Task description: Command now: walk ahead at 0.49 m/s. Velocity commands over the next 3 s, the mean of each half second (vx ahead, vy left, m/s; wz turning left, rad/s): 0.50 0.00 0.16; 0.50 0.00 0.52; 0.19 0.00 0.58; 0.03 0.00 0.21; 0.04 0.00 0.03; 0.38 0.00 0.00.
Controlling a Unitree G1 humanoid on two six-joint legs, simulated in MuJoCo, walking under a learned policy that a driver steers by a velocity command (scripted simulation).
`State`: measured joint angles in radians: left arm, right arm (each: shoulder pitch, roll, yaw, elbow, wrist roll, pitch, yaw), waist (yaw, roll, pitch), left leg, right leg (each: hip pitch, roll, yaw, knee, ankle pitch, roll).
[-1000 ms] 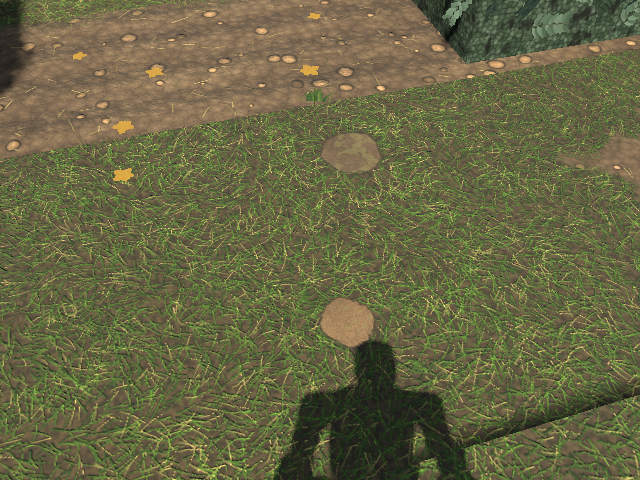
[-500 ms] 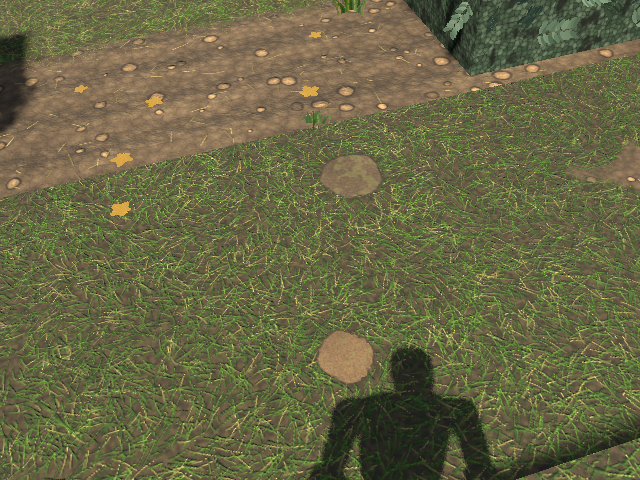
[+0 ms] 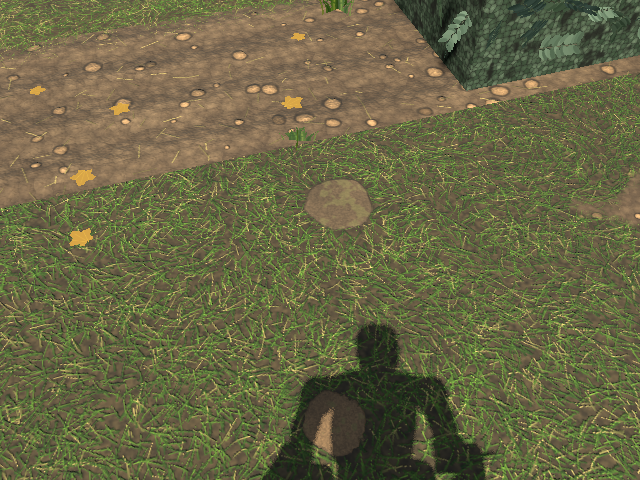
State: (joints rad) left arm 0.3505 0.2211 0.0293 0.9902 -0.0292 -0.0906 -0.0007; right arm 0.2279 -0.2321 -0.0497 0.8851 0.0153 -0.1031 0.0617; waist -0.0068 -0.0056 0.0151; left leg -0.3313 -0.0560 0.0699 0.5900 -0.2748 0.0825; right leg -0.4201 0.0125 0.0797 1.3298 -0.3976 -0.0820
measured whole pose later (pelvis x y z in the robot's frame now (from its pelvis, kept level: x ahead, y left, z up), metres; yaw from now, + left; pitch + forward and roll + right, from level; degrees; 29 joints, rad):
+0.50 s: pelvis +0.32 -0.09 -0.12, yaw +7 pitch +1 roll +5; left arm -0.05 0.25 0.03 0.74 0.00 -0.13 -0.09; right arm 0.60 -0.24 -0.05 0.96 0.03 -0.04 -0.04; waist -0.14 -0.08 0.00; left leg -0.04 -0.02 -0.11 1.10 -0.84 -0.01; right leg -0.37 -0.10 0.07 0.33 0.36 -0.04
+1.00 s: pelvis +0.57 -0.04 -0.18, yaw +23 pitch +2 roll -2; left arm 0.37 0.27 0.07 0.96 -0.01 -0.05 0.03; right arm 0.00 -0.23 -0.06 0.64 0.02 -0.03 0.05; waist 0.06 0.00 0.01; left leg -0.55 0.00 0.06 0.65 -0.14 0.13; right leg 0.04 -0.07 -0.26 0.53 -0.51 0.04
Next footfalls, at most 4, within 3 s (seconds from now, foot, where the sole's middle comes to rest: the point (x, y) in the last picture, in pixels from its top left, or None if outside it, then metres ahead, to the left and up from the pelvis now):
0.50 right None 0.46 -0.21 -0.93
1.00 left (293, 426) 0.68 0.10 -0.93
1.56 right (326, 349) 0.90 0.02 -0.93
1.90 left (270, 433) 0.67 0.16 -0.93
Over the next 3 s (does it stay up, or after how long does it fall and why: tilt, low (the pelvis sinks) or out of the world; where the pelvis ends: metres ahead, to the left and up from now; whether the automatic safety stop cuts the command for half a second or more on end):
stays up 0.90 0.20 -0.16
